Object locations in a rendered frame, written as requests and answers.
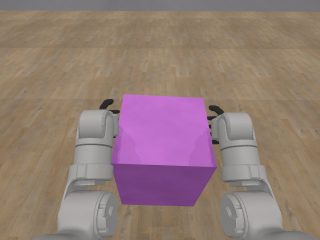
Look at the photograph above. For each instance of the right robot hand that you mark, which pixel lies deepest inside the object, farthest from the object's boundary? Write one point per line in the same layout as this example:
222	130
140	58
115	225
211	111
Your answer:
219	111

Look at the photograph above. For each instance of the carton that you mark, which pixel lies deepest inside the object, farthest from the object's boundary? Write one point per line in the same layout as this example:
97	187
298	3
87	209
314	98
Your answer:
163	154

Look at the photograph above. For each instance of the left robot forearm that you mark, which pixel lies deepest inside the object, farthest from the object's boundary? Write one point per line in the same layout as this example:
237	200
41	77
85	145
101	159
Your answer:
92	166

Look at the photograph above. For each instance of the right robot forearm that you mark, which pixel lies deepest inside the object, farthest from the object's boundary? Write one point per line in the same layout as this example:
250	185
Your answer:
240	158

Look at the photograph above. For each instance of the left robot hand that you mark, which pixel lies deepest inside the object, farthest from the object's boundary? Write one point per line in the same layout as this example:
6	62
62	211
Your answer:
105	104

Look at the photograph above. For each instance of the left robot upper arm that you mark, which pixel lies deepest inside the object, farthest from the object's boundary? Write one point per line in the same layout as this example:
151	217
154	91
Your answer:
86	215

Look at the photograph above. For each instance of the right robot upper arm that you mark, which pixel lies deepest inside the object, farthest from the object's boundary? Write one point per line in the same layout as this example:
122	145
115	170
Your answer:
254	215

